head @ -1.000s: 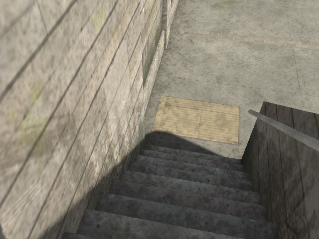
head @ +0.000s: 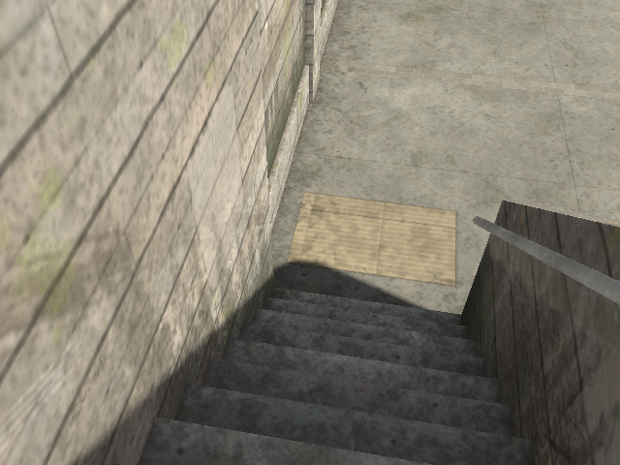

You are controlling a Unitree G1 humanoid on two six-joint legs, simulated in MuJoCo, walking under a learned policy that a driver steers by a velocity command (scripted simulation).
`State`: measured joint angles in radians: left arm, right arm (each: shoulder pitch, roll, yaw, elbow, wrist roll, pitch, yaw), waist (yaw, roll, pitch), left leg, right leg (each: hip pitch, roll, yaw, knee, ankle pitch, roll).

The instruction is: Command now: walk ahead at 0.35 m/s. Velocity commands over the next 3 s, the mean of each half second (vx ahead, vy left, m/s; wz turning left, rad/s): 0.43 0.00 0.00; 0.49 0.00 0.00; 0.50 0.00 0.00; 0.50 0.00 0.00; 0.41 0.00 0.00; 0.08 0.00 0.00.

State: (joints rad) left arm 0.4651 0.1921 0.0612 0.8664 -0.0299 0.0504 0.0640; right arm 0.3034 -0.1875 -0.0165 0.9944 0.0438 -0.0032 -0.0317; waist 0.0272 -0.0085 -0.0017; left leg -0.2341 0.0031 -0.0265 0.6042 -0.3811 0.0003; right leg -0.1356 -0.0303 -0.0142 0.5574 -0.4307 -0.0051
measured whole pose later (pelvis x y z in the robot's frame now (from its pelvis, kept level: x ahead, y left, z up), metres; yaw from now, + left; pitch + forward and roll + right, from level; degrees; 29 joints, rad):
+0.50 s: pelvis +0.16 -0.09 -0.23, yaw +1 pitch +0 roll +2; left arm 0.50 0.21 0.06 0.98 0.02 -0.04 -0.05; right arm 0.36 -0.21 -0.06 1.00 0.07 -0.04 -0.06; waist 0.07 -0.01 -0.04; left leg -0.70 -0.06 -0.22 2.11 -0.73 0.06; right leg -0.35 -0.01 -0.04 0.78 -0.46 -0.05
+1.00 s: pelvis +0.39 -0.07 -0.42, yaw -1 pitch +0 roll -1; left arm 0.39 0.20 0.08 1.01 -0.03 -0.04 0.04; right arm 0.37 -0.19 -0.05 0.91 0.01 -0.05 0.05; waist -0.05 0.02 -0.03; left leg -0.34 0.01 0.02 0.57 -0.30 0.02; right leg -0.61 0.11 0.10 2.05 -0.76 -0.11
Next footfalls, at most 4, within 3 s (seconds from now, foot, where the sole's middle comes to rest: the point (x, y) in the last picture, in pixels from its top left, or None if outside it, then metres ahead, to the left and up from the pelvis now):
0.42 right None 0.19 -0.18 -0.97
0.92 left None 0.47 0.04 -1.18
1.42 right None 0.66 -0.25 -1.39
1.90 left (335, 438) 0.92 -0.05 -1.60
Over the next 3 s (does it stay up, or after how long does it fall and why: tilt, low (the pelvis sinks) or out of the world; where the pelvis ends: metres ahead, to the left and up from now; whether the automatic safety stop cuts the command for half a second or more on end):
stays up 1.27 -0.15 -1.18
